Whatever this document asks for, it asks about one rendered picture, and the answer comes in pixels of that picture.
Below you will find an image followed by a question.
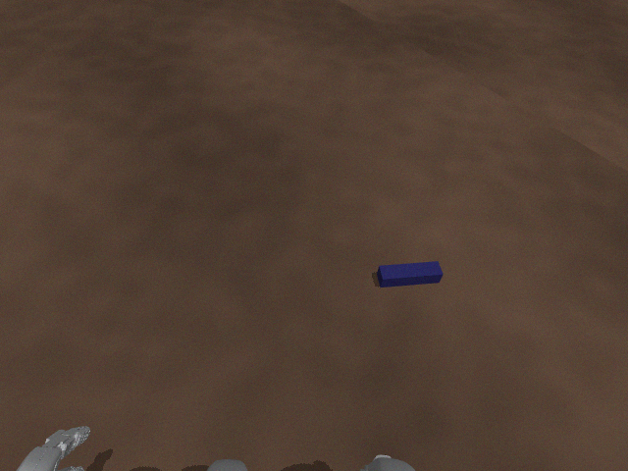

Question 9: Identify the left robot hand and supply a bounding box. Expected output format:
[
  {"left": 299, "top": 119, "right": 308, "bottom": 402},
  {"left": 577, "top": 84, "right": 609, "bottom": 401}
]
[{"left": 17, "top": 426, "right": 90, "bottom": 471}]

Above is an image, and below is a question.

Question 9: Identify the carton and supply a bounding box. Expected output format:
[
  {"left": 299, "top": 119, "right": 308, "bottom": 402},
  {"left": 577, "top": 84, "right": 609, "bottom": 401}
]
[{"left": 377, "top": 261, "right": 443, "bottom": 288}]

